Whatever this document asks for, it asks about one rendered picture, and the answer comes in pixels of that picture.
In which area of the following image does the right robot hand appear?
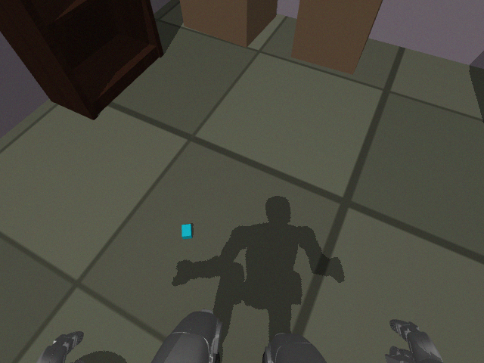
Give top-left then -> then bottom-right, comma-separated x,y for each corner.
385,319 -> 444,363

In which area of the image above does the bookshelf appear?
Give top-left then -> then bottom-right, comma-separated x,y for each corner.
0,0 -> 164,120

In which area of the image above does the left robot hand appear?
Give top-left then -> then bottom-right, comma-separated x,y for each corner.
36,331 -> 85,363

